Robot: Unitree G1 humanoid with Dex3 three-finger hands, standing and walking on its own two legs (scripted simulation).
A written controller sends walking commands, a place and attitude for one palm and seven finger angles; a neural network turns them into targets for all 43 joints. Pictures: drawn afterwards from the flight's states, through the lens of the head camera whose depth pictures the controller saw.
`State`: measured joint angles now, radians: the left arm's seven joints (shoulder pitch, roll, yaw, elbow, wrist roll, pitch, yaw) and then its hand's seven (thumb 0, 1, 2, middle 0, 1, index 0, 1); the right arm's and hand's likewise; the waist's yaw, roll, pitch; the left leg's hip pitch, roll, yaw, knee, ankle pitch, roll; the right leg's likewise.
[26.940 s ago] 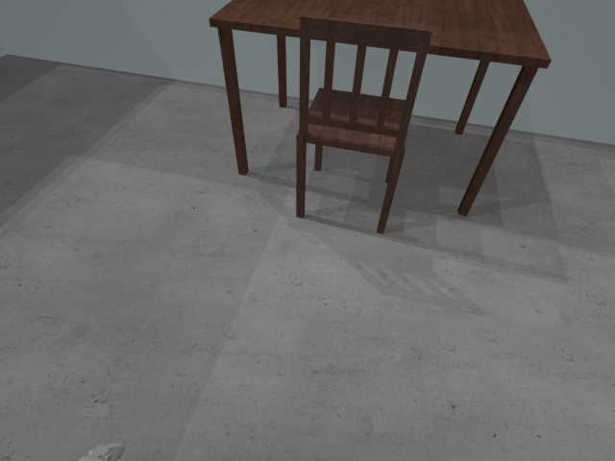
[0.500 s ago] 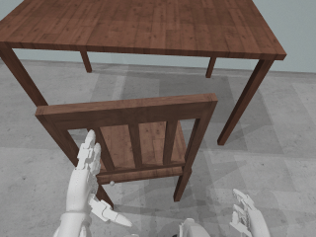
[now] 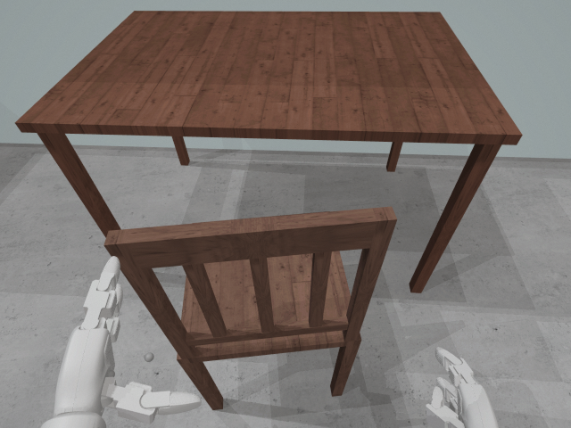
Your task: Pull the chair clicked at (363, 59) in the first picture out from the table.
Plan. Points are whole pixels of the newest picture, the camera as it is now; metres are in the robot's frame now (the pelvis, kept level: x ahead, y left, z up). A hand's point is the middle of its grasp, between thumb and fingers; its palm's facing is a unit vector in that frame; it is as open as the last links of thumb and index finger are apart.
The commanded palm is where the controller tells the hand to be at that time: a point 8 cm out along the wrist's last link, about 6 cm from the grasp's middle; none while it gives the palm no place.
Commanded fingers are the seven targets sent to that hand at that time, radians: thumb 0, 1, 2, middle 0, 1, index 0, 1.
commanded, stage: draw the hand back to the body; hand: left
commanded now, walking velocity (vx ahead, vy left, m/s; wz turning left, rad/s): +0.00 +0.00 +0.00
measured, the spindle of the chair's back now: (263, 296) +0.35 +0.07 -0.07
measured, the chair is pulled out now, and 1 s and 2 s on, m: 0.20 0.20 0.20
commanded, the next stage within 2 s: step back with the hand held close in 0.88 s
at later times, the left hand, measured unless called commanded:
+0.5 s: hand (23, 297) +0.20 +0.26 +0.19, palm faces +0.47 -0.78 -0.41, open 9.5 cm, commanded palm +0.15 +0.30 +0.21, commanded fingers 0.00 0.90 0.90 -0.20 -0.30 -0.20 -0.30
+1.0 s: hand (19, 292) +0.20 +0.26 +0.20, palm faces +0.48 -0.79 -0.39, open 7.5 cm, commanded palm +0.15 +0.30 +0.21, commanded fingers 0.00 0.90 0.90 -0.20 -0.30 -0.20 -0.30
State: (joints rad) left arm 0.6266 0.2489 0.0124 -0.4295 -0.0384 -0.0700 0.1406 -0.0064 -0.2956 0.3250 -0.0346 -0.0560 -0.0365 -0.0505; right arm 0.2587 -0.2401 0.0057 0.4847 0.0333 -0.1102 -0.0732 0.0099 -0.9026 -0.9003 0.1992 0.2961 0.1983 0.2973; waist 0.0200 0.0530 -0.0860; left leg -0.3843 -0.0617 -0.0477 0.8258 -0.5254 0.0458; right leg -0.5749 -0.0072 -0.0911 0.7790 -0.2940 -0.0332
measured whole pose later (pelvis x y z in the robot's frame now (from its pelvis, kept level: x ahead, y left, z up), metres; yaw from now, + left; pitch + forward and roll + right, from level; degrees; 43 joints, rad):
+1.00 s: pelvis +0.01 +0.00 +0.03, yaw -1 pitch -5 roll -1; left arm 0.48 0.34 0.34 -0.42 -0.06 -0.14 0.16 0.02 0.89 0.90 -0.21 -0.30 -0.21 -0.30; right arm 0.18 -0.22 0.00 0.68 0.02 -0.17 -0.05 0.01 -0.90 -0.90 0.20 0.30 0.20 0.30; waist 0.07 0.07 0.04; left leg -0.01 -0.05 -0.04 0.45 -0.36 0.04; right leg -0.21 0.01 -0.07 0.44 -0.16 -0.03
